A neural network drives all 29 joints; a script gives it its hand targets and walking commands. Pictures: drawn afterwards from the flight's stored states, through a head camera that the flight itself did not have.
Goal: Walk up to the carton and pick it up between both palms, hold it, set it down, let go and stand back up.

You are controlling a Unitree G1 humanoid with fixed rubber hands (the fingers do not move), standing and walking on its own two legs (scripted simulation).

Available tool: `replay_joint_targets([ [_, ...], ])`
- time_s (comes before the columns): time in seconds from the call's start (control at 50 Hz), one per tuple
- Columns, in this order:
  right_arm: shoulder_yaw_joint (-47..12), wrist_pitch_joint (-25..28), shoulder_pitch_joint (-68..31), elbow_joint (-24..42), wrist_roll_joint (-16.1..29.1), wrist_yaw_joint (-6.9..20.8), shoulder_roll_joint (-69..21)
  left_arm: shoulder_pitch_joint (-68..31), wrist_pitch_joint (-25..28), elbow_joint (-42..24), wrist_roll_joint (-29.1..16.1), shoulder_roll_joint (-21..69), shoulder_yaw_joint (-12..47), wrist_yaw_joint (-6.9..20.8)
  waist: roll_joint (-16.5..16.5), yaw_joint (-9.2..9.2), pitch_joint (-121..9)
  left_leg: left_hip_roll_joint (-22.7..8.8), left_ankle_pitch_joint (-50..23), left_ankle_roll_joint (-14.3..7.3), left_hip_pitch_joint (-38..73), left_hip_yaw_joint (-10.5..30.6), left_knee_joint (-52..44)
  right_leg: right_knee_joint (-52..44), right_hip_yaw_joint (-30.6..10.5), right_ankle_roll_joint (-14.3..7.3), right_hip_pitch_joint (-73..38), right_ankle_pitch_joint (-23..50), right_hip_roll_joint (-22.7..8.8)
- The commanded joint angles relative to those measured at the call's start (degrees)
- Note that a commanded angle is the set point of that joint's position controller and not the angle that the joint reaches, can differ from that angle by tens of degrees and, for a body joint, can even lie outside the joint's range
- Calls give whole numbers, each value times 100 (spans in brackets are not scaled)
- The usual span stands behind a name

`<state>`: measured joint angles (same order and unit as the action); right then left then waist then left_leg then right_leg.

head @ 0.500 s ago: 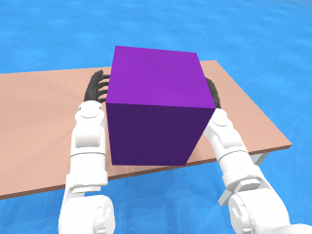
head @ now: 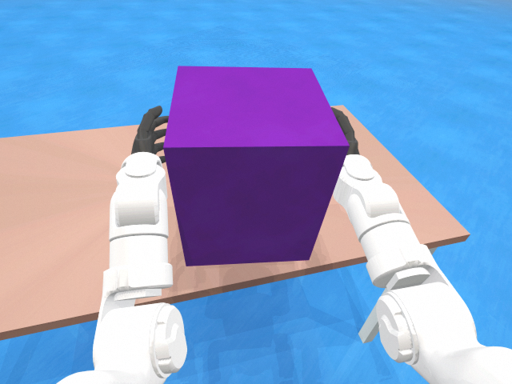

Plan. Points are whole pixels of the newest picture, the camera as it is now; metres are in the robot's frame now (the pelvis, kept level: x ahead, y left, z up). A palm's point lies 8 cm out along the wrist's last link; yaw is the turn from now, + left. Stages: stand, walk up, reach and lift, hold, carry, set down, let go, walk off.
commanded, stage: reach and lift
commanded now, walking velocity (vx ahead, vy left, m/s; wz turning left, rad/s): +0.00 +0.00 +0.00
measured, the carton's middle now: (247, 169) +0.39 +0.00 +0.16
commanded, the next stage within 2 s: hold in 0.82 s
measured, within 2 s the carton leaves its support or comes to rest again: neither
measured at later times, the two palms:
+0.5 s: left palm (145, 149) +0.38 +0.15 +0.21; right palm (345, 148) +0.37 -0.15 +0.21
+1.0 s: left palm (141, 139) +0.38 +0.15 +0.24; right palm (348, 136) +0.37 -0.15 +0.23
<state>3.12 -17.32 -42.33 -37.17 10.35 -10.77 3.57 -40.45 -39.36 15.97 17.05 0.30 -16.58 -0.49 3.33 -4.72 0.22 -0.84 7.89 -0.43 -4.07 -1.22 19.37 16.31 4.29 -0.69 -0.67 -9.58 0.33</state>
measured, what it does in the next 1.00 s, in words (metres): stands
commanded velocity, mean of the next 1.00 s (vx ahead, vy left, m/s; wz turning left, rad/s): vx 0.00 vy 0.00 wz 0.00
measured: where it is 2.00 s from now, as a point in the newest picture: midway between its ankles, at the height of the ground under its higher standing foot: outside the picture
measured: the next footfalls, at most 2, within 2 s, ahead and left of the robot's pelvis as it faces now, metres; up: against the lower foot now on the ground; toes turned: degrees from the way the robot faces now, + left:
none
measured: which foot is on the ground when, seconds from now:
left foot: down 0.00-1.00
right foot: down 0.00-1.00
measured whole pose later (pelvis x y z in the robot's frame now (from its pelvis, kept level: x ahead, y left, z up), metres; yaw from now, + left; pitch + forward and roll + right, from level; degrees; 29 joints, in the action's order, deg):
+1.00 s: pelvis +0.01 +0.00 +0.00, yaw -1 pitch -7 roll -1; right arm -1.1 -25.2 -46.1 -34.5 17.8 -14.0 6.8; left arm -42.4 -46.3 13.4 14.4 -1.5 -16.1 -1.2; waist 1.6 -4.8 -3.2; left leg -0.9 9.2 -0.4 -4.7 -0.9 20.6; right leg 16.1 3.0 -0.6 -0.4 -9.9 0.9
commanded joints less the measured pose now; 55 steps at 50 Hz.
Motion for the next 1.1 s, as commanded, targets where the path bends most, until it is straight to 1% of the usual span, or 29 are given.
replay_joint_targets([
  [0.0, -1932, 421, -5268, 2026, 488, 506, -3543, -4113, 397, -704, -940, 3462, 2636, 770, -404, -40, -2524, 262, -1150, 23, 1198, 82, 2, -183, -30, 388, 72, 1111, 245],
  [0.4, -2074, 130, -5392, 2152, 821, 442, -3490, -4315, 228, -951, -1079, 3491, 2760, 710, -477, -80, -2632, 233, -1487, 136, 1344, 142, 107, -188, -49, 368, 139, 1182, 319],
  [0.78, -2079, -160, -5693, 2048, 1047, 375, -3580, -4693, 105, -836, -1187, 3430, 2667, 702, -445, -68, -2686, 262, -1328, 109, 1201, 152, 102, -185, -122, 414, 143, 1200, 321],
  [0.8, -2119, -227, -5536, 1991, 1140, 362, -3580, -4655, 68, -902, -1210, 3311, 2665, 701, -510, -68, -2771, 271, -1377, 97, 1224, 137, 109, -159, -163, 417, 58, 1286, 323],
  [0.82, -2174, -261, -5555, 2071, 1203, 349, -3590, -4686, 50, -1057, -1260, 3321, 2741, 692, -527, -82, -2869, 266, -1485, 120, 1242, 151, 141, -120, -158, 418, 4, 1399, 344],
  [0.84, -2210, -301, -5628, 2146, 1253, 332, -3599, -4714, 8, -1060, -1249, 3348, 2742, 684, -573, -68, -2856, 276, -1524, 130, 1221, 146, 155, -123, -176, 428, 3, 1423, 343],
  [0.88, -2256, -383, -5601, 2261, 1352, 301, -3621, -4767, -31, -1223, -1337, 3350, 2804, 655, -546, -89, -2905, 288, -1590, 151, 1218, 153, 178, -113, -178, 440, -28, 1497, 355],
  [0.9, -2306, -420, -5640, 2332, 1391, 285, -3616, -4733, -62, -1218, -1346, 3353, 2800, 653, -520, -53, -2880, 286, -1589, 144, 1186, 154, 170, -114, -183, 439, -30, 1509, 357],
  [0.96, -2313, -521, -5780, 2458, 1459, 253, -3630, -4734, -170, -1229, -1334, 3353, 2743, 674, -483, -5, -2836, 302, -1501, 129, 1122, 129, 143, -126, -197, 446, 1, 1379, 371],
  [0.98, -2271, -570, -5747, 2379, 1458, 249, -3579, -4714, -212, -1112, -1283, 3326, 2673, 687, -485, -6, -2694, 296, -1399, 119, 1078, 134, 104, -154, -208, 439, 57, 1285, 362],
  [1.02, -2332, -613, -5872, 2468, 1499, 249, -3661, -4814, -240, -1238, -1305, 3323, 2682, 694, -442, 61, -2804, 289, -1442, 100, 1061, 118, 110, -137, -199, 448, 47, 1301, 388],
  [1.04, -2294, -675, -5803, 2324, 1523, 249, -3584, -4761, -275, -1097, -1272, 3274, 2599, 703, -414, 59, -2638, 278, -1365, 94, 1042, 116, 78, -167, -224, 436, 89, 1213, 381],
  [1.08, -2208, -744, -5756, 2179, 1504, 251, -3610, -4885, -309, -1148, -1283, 3285, 2618, 729, -479, 14, -2535, 275, -1234, 128, 1010, 95, 41, -191, -222, 424, 131, 1044, 374],
])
